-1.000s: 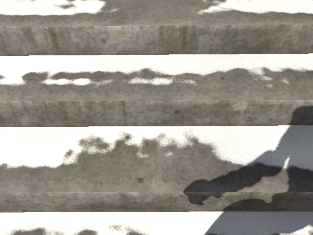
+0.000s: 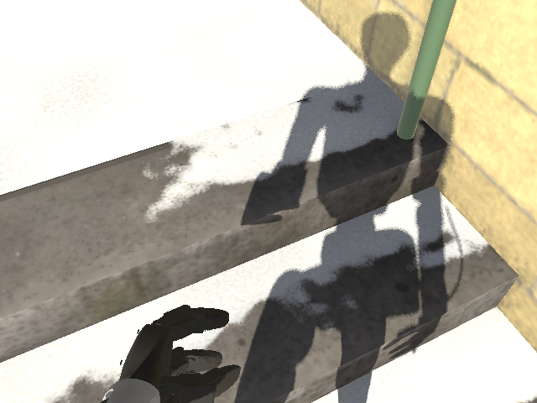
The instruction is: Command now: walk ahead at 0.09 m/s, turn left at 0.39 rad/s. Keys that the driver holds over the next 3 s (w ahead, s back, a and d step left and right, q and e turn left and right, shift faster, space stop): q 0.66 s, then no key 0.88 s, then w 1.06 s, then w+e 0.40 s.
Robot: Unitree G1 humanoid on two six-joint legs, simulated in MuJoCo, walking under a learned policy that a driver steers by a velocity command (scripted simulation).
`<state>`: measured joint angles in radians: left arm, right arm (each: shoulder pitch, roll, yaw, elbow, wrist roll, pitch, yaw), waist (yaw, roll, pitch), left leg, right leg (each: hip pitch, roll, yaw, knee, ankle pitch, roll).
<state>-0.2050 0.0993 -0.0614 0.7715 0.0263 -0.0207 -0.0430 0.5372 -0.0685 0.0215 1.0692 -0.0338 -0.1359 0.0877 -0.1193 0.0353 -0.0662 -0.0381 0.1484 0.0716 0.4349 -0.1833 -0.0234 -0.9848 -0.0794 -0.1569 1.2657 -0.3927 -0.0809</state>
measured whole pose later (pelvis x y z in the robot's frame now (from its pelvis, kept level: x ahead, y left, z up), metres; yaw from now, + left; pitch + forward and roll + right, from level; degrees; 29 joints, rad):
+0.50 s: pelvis +0.05 +0.02 +0.11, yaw +18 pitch +0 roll -4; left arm -0.06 0.23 0.07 0.82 0.02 -0.13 0.03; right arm 0.15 -0.24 -0.07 0.85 -0.01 -0.14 0.04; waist -0.02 0.00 0.01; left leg -0.42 0.02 -0.04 0.73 -0.34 0.06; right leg -0.39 -0.11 -0.25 0.75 -0.39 0.01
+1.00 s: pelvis +0.13 -0.01 +0.11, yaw +28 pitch +4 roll +0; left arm 0.17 0.19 0.00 0.72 -0.01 -0.08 -0.09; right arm 0.14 -0.18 0.00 0.71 0.01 -0.07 0.06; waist 0.01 -0.01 -0.03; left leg -0.40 -0.06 -0.19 0.66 -0.33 -0.04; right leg -0.40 0.00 -0.05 0.65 -0.33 -0.03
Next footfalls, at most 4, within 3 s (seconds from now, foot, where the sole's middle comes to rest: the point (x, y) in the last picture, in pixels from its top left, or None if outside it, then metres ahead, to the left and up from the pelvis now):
0.44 left None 0.10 0.13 -0.64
0.90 right None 0.21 -0.08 -0.65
1.88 left None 0.16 0.17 -0.64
2.24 right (179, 362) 0.50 0.15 -0.50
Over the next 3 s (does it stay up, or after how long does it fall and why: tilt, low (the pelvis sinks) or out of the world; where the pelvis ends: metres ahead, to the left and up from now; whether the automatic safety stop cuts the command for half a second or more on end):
stays up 0.69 0.43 0.39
